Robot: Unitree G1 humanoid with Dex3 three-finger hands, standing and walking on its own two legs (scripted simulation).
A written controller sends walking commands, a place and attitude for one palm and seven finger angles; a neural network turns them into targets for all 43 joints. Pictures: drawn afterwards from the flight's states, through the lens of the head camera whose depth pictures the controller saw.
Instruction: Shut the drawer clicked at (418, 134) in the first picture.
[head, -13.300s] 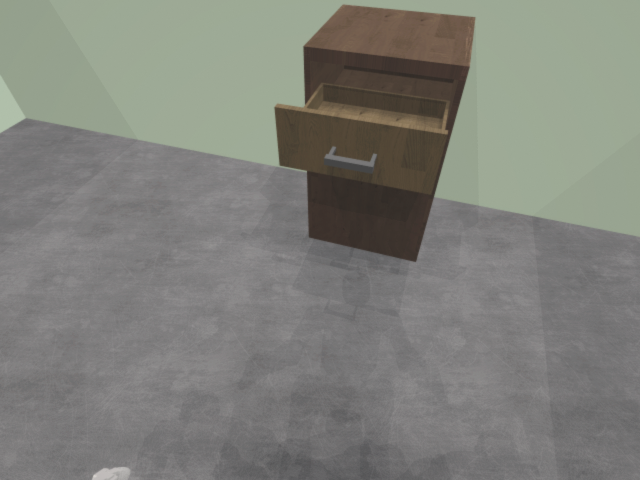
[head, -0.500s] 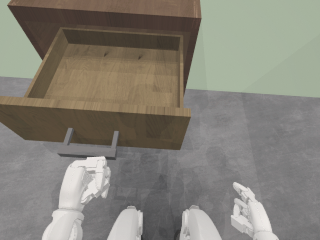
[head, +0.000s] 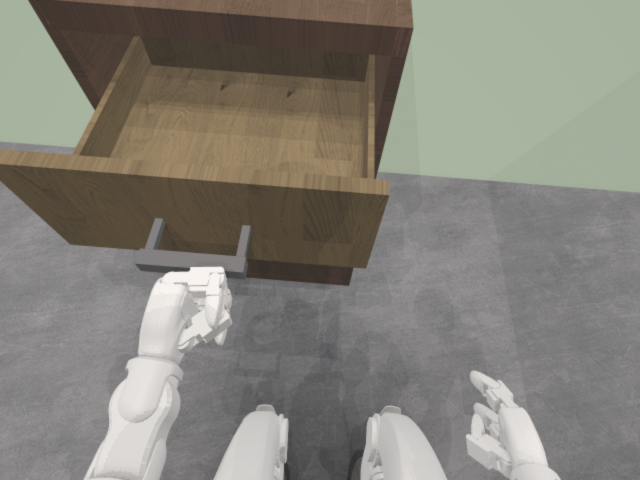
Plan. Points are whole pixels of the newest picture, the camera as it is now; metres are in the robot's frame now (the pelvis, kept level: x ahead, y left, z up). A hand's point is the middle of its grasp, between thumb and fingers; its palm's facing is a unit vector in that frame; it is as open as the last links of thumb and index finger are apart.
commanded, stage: push the drawer shut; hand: left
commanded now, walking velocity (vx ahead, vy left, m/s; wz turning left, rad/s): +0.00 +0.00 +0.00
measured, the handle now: (197, 247) +0.38 +0.17 +0.04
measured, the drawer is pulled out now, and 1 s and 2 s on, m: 0.23 0.10 0.00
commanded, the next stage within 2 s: none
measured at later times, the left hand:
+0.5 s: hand (236, 262) +0.36 +0.12 +0.03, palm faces -0.08 -1.00 -0.04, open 3.0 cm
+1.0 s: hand (245, 219) +0.43 +0.12 +0.03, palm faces -0.05 -1.00 -0.06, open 3.0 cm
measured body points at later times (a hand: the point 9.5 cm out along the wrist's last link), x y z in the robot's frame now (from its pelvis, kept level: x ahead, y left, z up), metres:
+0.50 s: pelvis +0.00 +0.01 +0.01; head +0.12 +0.02 +0.45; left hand +0.36 +0.18 +0.03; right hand +0.14 -0.25 -0.10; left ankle +0.02 +0.10 -0.62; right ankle +0.04 -0.11 -0.62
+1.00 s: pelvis +0.00 +0.00 +0.01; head +0.13 +0.01 +0.44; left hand +0.42 +0.17 +0.03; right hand +0.11 -0.26 -0.11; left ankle +0.02 +0.10 -0.62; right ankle +0.04 -0.11 -0.62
